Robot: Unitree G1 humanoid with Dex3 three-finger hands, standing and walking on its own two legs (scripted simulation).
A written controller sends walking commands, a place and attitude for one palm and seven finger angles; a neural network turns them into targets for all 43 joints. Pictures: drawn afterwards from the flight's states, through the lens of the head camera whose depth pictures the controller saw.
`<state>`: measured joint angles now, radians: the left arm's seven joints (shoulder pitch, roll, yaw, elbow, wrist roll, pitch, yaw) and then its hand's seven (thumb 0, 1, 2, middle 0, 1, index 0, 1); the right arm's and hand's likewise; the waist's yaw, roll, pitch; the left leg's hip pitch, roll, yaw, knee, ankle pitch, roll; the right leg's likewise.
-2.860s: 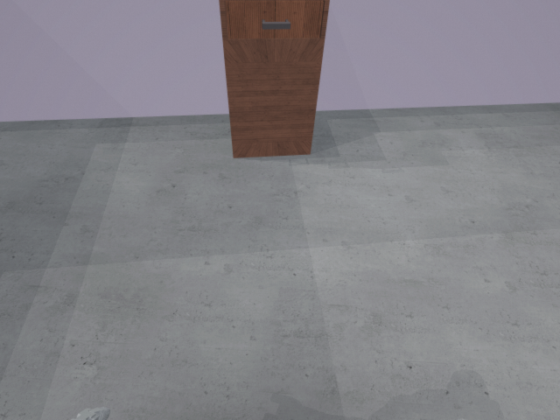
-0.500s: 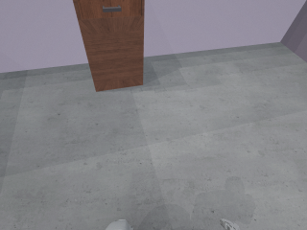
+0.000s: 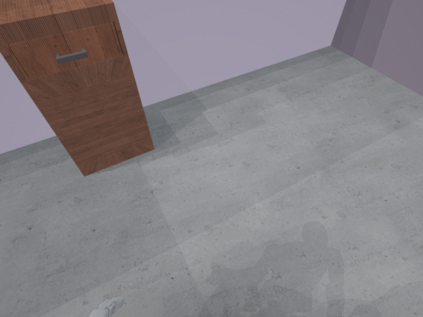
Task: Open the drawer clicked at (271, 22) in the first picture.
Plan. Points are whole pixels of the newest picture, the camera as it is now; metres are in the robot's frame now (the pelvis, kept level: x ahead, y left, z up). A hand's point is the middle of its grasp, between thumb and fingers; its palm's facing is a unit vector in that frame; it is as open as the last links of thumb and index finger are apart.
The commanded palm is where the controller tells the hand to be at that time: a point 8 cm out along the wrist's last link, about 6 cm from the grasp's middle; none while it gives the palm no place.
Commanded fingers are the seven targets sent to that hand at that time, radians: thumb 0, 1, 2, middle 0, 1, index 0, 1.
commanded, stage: walk to a spot facing it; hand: left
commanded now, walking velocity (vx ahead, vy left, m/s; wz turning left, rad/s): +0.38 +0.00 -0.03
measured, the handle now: (71, 54) +1.04 +0.58 -0.04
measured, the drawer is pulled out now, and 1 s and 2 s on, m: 0.00 0.00 0.00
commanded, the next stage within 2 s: turn to face it in 0.70 s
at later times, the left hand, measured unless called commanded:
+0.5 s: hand (111, 302) +0.19 +0.24 -0.18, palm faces +0.03 -0.99 -0.12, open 7.4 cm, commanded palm none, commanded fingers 0.00 0.90 0.90 -0.20 -0.30 -0.20 -0.30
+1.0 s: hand (172, 161) +0.58 +0.14 -0.16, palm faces -0.21 -0.96 -0.20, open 7.3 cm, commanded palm none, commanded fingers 0.00 0.90 0.90 -0.20 -0.30 -0.20 -0.30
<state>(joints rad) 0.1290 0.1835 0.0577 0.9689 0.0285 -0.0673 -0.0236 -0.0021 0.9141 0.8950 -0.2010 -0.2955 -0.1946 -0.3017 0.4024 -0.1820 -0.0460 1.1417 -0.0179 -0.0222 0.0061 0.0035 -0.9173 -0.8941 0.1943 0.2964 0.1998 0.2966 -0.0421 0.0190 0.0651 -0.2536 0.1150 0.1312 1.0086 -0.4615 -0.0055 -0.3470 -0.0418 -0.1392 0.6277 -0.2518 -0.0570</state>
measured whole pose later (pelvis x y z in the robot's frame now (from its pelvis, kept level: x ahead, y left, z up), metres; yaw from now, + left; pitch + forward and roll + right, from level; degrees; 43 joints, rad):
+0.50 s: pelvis +0.22 +0.07 +0.01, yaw -3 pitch -2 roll -1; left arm 0.35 0.18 0.07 1.14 0.03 -0.02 -0.02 0.01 0.92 0.89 -0.20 -0.30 -0.20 -0.30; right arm 0.20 -0.15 -0.04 1.02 -0.02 -0.09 -0.01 0.00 -0.92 -0.89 0.19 0.30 0.20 0.30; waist 0.02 -0.05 0.05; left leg -0.27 0.07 0.22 0.55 -0.25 0.05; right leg -0.40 -0.07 -0.05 1.20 -0.34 -0.02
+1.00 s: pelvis +0.41 +0.00 -0.01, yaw -9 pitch -2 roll +0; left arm 0.06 0.16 0.04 0.98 0.02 -0.06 0.00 0.00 0.92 0.89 -0.20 -0.30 -0.19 -0.30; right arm 0.42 -0.12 -0.03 1.15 0.00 -0.01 -0.02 0.01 -0.91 -0.89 0.20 0.30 0.20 0.30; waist -0.07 0.02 0.11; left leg -0.26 0.12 0.10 1.13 -0.54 -0.03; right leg -0.41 -0.06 -0.19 0.67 -0.24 -0.08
